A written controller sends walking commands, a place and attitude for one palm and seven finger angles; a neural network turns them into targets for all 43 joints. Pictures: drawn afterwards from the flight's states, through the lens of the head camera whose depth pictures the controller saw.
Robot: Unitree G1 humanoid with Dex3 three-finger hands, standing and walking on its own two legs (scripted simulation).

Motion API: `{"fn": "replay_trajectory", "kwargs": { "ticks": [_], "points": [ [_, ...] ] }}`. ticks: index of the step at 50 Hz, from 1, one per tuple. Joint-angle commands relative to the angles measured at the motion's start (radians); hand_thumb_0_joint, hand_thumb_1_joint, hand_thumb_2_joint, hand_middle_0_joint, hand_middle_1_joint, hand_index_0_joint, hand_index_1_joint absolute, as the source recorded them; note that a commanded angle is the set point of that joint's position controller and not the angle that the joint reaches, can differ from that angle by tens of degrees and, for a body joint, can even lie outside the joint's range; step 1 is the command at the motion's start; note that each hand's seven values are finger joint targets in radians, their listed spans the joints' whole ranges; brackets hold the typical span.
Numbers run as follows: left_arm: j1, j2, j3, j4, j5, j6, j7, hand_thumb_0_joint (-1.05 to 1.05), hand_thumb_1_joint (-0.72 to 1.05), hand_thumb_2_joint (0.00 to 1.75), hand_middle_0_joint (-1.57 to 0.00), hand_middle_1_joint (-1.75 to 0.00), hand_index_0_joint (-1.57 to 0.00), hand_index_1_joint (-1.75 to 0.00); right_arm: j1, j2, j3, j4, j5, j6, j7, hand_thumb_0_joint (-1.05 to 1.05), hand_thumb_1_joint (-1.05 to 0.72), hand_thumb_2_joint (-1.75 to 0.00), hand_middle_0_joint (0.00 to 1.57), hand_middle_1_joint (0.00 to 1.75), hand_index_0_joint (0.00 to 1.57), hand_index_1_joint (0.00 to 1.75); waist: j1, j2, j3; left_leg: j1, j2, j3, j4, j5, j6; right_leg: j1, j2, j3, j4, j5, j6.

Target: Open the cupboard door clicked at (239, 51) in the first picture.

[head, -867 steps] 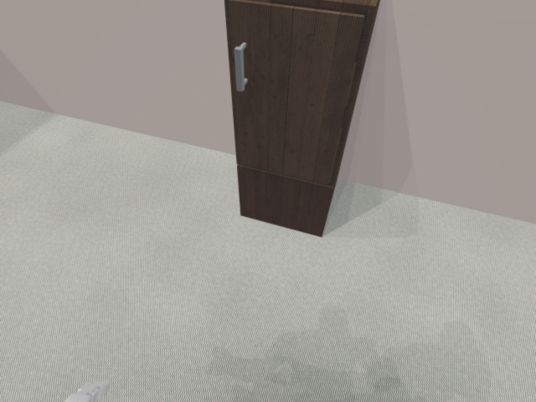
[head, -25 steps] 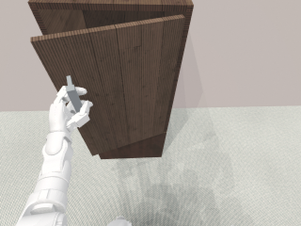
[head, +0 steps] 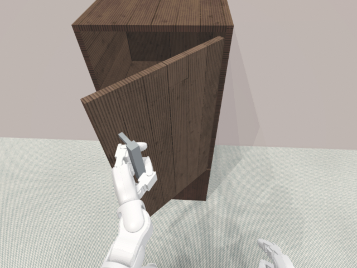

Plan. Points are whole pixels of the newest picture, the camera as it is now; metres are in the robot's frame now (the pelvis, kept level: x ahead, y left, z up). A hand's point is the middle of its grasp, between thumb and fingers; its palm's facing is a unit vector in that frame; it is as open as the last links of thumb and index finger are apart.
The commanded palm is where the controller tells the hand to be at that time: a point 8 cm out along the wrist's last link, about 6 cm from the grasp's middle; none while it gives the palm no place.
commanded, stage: pull the door open along its arc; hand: left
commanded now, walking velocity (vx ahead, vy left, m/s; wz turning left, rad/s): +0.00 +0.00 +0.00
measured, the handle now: (132, 157) +0.35 +0.12 +0.07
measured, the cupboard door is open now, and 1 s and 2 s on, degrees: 45 51 52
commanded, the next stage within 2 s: open thumb and fingers to let go in 0.06 s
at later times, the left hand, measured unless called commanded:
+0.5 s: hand (161, 177) +0.30 +0.05 +0.07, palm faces +0.33 -0.94 -0.01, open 8.3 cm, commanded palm +0.25 +0.10 +0.07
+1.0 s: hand (162, 179) +0.30 +0.05 +0.07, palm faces +0.26 -0.97 -0.02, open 14.8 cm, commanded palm +0.25 +0.09 +0.07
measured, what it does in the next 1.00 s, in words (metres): stands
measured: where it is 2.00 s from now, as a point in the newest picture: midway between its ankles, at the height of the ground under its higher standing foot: outside the picture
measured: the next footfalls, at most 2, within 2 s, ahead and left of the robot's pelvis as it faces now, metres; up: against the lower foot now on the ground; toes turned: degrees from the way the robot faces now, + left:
none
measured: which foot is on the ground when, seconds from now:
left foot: down 0.00-1.00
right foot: down 0.00-1.00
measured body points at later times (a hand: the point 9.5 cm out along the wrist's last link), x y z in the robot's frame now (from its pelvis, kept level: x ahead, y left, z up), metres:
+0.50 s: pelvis +0.02 -0.02 +0.00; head +0.04 -0.05 +0.45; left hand +0.28 +0.10 +0.07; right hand +0.20 -0.24 -0.10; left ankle +0.06 +0.12 -0.68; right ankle -0.03 -0.06 -0.68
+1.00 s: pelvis +0.02 -0.01 +0.00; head +0.03 -0.03 +0.45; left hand +0.28 +0.10 +0.07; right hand +0.19 -0.23 -0.09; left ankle +0.06 +0.12 -0.69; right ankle -0.03 -0.06 -0.69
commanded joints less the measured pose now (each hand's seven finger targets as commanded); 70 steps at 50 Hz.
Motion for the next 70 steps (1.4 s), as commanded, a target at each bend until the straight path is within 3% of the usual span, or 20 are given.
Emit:
{"fn": "replay_trajectory", "kwargs": {
  "ticks": [1,4,7,8,11,14,19,23,28,34,36,48,54,55,56,57,60,64,66,70],
  "points": [
    [-0.149,-0.074,-0.102,-0.293,0.055,-0.066,-0.008,0.0,0.9,0.9,-0.4,-1.35,-0.4,-1.35,-0.116,-0.085,-0.028,-0.175,0.003,-0.067,-0.008,0.0,-0.9,-0.9,0.2,0.3,0.2,0.3,-0.01,-0.114,-0.163,0.2,-0.006,-0.021,-0.063,0.091,0.029,-0.01,-0.074,0.111,-0.221,0.303,0.083],
    [-0.013,-0.094,-0.125,-0.329,0.057,-0.05,-0.015,0.0,0.9,0.9,-0.4,-1.35,-0.4,-1.35,-0.135,-0.073,-0.022,-0.192,0.003,-0.081,-0.01,0.0,-0.9,-0.9,0.2,0.3,0.2,0.3,0.005,-0.141,-0.151,0.183,-0.013,-0.022,-0.058,0.082,0.028,0.023,-0.09,0.141,-0.252,0.304,0.088],
    [-0.116,-0.071,-0.095,-0.328,0.036,-0.039,0.005,0.0,0.9,0.9,-0.4,-1.35,-0.4,-1.35,-0.154,-0.071,-0.014,-0.174,0.004,-0.085,-0.022,0.0,-0.9,-0.9,0.2,0.3,0.2,0.3,-0.012,-0.139,-0.098,0.171,-0.018,-0.027,-0.037,0.045,0.023,-0.004,-0.113,0.192,-0.301,0.238,0.099],
    [-0.202,-0.029,-0.057,-0.314,0.031,-0.036,0.018,0.0,0.9,0.9,-0.4,-1.35,-0.4,-1.35,-0.159,-0.072,-0.01,-0.156,0.001,-0.084,-0.03,0.0,-0.9,-0.9,0.2,0.3,0.2,0.3,-0.029,-0.172,-0.071,0.15,-0.018,-0.033,-0.027,0.024,0.025,-0.022,-0.121,0.212,-0.323,0.189,0.105],
    [-0.208,-0.004,-0.005,-0.27,0.02,-0.035,0.029,0.0,0.69,0.81,-0.38,-1.33,-0.38,-1.33,-0.187,-0.062,-0.003,-0.135,-0.006,-0.082,-0.042,0.0,-0.9,-0.9,0.2,0.3,0.2,0.3,-0.006,-0.153,-0.069,0.123,-0.026,-0.038,-0.022,0.019,0.017,0.001,-0.145,0.259,-0.342,0.186,0.109],
    [-0.132,-0.007,-0.001,-0.287,0.029,-0.038,0.02,0.0,0.48,0.72,-0.37,-1.3,-0.37,-1.3,-0.174,-0.057,-0.01,-0.14,-0.007,-0.079,-0.038,0.0,-0.9,-0.9,0.2,0.3,0.2,0.3,0.019,-0.132,-0.158,0.133,-0.026,-0.033,-0.033,0.081,0.016,0.067,-0.143,0.242,-0.284,0.37,0.111],
    [-0.019,-0.056,-0.057,-0.338,0.018,-0.033,-0.03,0.0,0.13,0.57,-0.35,-1.27,-0.35,-1.27,-0.132,-0.07,-0.018,-0.164,0.001,-0.067,-0.025,0.0,-0.9,-0.9,0.2,0.3,0.2,0.3,0.01,-0.156,-0.193,0.159,-0.024,-0.027,-0.042,0.162,0.018,0.122,-0.135,0.19,-0.217,0.669,0.129],
    [0.026,-0.042,-0.057,-0.358,0.028,-0.028,-0.044,0.0,-0.15,0.45,-0.32,-1.24,-0.32,-1.24,-0.114,-0.075,-0.021,-0.171,0.002,-0.057,-0.028,0.0,-0.9,-0.9,0.2,0.3,0.2,0.3,0.003,-0.195,-0.186,0.161,-0.024,-0.028,-0.039,0.191,0.02,0.142,-0.133,0.174,-0.198,0.761,0.132],
    [0.066,-0.07,-0.09,-0.401,0.036,-0.021,-0.046,0.0,-0.5,0.3,-0.3,-1.2,-0.3,-1.2,-0.106,-0.079,-0.022,-0.188,0.005,-0.052,-0.025,0.0,-0.9,-0.9,0.2,0.3,0.2,0.3,0.002,-0.151,-0.196,0.195,-0.021,-0.023,-0.038,0.221,0.021,0.117,-0.117,0.132,-0.172,0.764,0.119],
    [0.101,-0.066,-0.089,-0.415,0.031,-0.011,-0.042,0.0,-0.5,0.3,-0.27,-1.0,-0.27,-1.0,-0.111,-0.078,-0.018,-0.197,0.006,-0.052,-0.028,0.0,-0.9,-0.9,0.2,0.3,0.2,0.3,0.004,-0.157,-0.194,0.19,-0.023,-0.021,-0.034,0.217,0.02,0.113,-0.117,0.129,-0.171,0.773,0.123],
    [0.084,-0.073,-0.098,-0.424,0.035,-0.009,-0.038,0.0,-0.5,0.3,-0.25,-0.9,-0.25,-0.9,-0.11,-0.079,-0.017,-0.197,0.007,-0.049,-0.028,0.0,-0.9,-0.9,0.2,0.3,0.2,0.3,0.003,-0.125,-0.195,0.202,-0.022,-0.02,-0.035,0.217,0.019,0.097,-0.111,0.119,-0.167,0.734,0.115],
    [0.04,-0.093,-0.111,-0.393,0.044,0.015,-0.013,0.0,-0.5,0.3,-0.15,-0.3,-0.15,-0.3,-0.128,-0.077,-0.013,-0.204,0.005,-0.055,-0.026,0.0,-0.9,-0.9,0.2,0.3,0.2,0.3,0.001,-0.13,-0.152,0.198,-0.012,-0.032,-0.038,0.169,0.022,0.025,-0.088,0.096,-0.182,0.527,0.098],
    [-0.028,-0.1,-0.105,-0.367,0.042,0.02,0.004,0.0,-0.5,0.3,-0.15,-0.3,-0.15,-0.3,-0.153,-0.074,-0.011,-0.192,0.006,-0.061,-0.026,0.0,-0.9,-0.9,0.2,0.3,0.2,0.3,-0.001,-0.123,-0.158,0.194,-0.013,-0.032,-0.037,0.128,0.022,-0.004,-0.088,0.104,-0.197,0.424,0.095],
    [-0.043,0.023,-0.3,-0.375,0.119,-0.039,-0.207,0.0,-0.5,0.3,-0.15,-0.3,-0.15,-0.3,-0.102,-0.124,-0.009,-0.173,0.02,-0.053,-0.007,0.0,-0.9,-0.9,0.2,0.3,0.2,0.3,-0.093,-0.161,-0.058,0.178,-0.023,-0.036,-0.038,0.135,0.041,-0.064,-0.086,0.133,-0.171,0.493,0.109],
    [-0.073,0.08,-0.225,-0.423,0.076,-0.094,-0.324,0.0,-0.5,0.3,-0.15,-0.3,-0.15,-0.3,-0.091,-0.111,-0.02,-0.195,0.025,-0.053,-0.009,0.0,-0.9,-0.9,0.2,0.3,0.2,0.3,-0.06,-0.121,-0.128,0.176,-0.022,-0.035,-0.023,0.148,0.045,-0.028,-0.092,0.136,-0.15,0.522,0.103],
    [-0.066,0.116,-0.216,-0.433,0.058,-0.127,-0.397,0.0,-0.5,0.3,-0.15,-0.3,-0.15,-0.3,-0.093,-0.114,-0.019,-0.203,0.026,-0.054,-0.015,0.0,-0.9,-0.9,0.2,0.3,0.2,0.3,-0.046,-0.092,-0.165,0.176,-0.025,-0.036,-0.019,0.157,0.047,0.004,-0.098,0.148,-0.138,0.559,0.097],
    [-0.036,0.137,-0.176,-0.456,-0.036,-0.171,-0.547,0.0,-0.5,0.3,-0.15,-0.3,-0.15,-0.3,-0.08,-0.104,-0.017,-0.234,0.042,-0.066,-0.021,0.0,-0.9,-0.9,0.2,0.3,0.2,0.3,-0.037,-0.054,-0.227,0.207,-0.022,-0.028,-0.015,0.148,0.045,0.027,-0.1,0.157,-0.145,0.532,0.095],
    [-0.003,0.093,-0.092,-0.38,-0.161,-0.122,-0.513,0.0,-0.5,0.3,-0.15,-0.3,-0.15,-0.3,-0.116,-0.107,-0.006,-0.257,0.062,-0.072,-0.034,0.0,-0.9,-0.9,0.2,0.3,0.2,0.3,-0.017,-0.158,-0.104,0.179,-0.014,-0.02,-0.058,0.012,0.031,-0.019,-0.083,0.146,-0.241,0.206,0.094],
    [-0.005,0.094,-0.065,-0.372,-0.161,-0.107,-0.454,0.0,-0.5,0.3,-0.15,-0.3,-0.15,-0.3,-0.119,-0.113,-0.007,-0.26,0.061,-0.072,-0.035,0.0,-0.9,-0.9,0.2,0.3,0.2,0.3,-0.009,-0.182,-0.077,0.177,-0.013,-0.022,-0.073,-0.014,0.032,-0.039,-0.079,0.138,-0.254,0.127,0.091],
    [0.074,0.129,-0.045,-0.381,-0.084,-0.119,-0.378,0.0,-0.5,0.3,-0.15,-0.3,-0.15,-0.3,-0.101,-0.112,-0.013,-0.271,0.047,-0.067,-0.02,0.0,-0.9,-0.9,0.2,0.3,0.2,0.3,0.015,-0.139,-0.1,0.186,-0.011,-0.017,-0.075,0.034,0.036,-0.05,-0.065,0.104,-0.193,0.188,0.075]
  ]
}}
